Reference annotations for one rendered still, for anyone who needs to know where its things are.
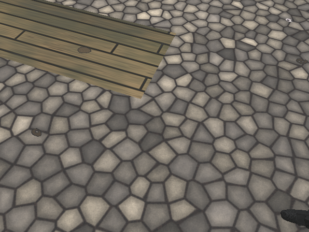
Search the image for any right robot hand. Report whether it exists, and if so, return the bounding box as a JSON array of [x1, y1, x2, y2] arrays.
[[280, 209, 309, 229]]

